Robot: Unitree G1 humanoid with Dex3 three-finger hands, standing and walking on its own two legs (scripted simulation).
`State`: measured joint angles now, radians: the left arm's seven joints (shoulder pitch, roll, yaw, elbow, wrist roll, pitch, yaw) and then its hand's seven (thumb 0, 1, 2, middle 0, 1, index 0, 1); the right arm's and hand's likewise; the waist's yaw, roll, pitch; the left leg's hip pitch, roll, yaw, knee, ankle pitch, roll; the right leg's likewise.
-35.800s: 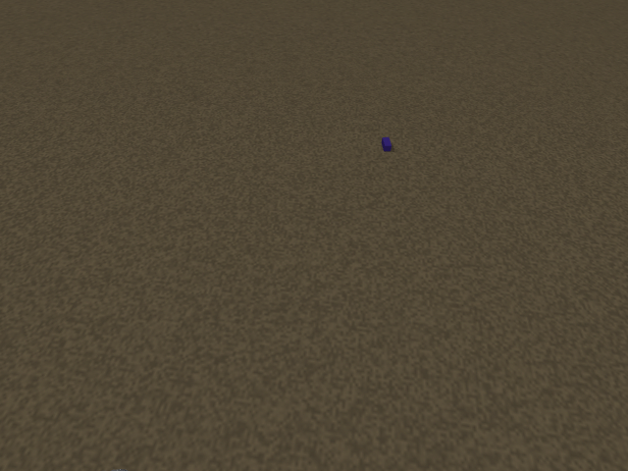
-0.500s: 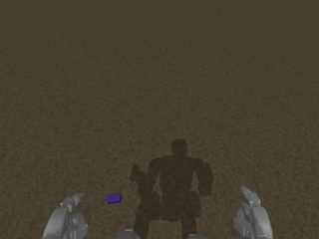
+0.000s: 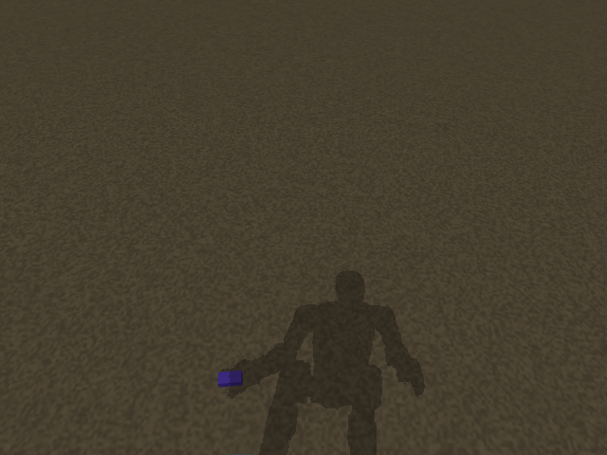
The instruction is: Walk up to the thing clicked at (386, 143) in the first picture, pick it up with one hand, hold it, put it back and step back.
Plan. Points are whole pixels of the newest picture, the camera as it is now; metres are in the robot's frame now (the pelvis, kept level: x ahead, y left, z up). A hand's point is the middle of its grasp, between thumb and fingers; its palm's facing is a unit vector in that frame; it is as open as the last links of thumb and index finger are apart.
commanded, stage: stand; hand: left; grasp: from above
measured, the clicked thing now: (230, 378) +0.42 +0.23 -0.75
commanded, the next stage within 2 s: none
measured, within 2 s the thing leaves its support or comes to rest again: neither
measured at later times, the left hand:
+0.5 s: hand out of the picture +0.03 +0.23 -0.15, palm faces +0.03 -0.95 -0.32, open 7.4 cm
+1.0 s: hand out of the picture +0.06 +0.22 -0.15, palm faces +0.01 -0.95 -0.32, open 7.4 cm
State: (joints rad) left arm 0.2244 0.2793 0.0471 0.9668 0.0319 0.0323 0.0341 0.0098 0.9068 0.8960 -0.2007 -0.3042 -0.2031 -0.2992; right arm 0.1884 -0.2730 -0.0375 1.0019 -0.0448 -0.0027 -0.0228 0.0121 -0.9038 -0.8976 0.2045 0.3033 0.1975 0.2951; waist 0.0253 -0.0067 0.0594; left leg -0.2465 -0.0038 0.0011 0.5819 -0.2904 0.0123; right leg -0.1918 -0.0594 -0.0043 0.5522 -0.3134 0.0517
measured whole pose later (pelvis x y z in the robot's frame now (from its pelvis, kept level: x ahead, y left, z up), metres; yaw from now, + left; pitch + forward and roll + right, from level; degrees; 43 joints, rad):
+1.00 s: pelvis +0.00 -0.02 +0.02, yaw +0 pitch -3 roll +0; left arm 0.13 0.30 0.03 1.14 0.02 0.00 0.01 0.01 0.91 0.90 -0.20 -0.30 -0.20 -0.30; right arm 0.13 -0.30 -0.01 1.14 -0.02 0.00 -0.01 0.01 -0.90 -0.90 0.20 0.30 0.20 0.30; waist 0.00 0.01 0.06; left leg -0.13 0.02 -0.01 0.36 -0.17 -0.02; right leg -0.09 -0.04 -0.02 0.35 -0.21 0.03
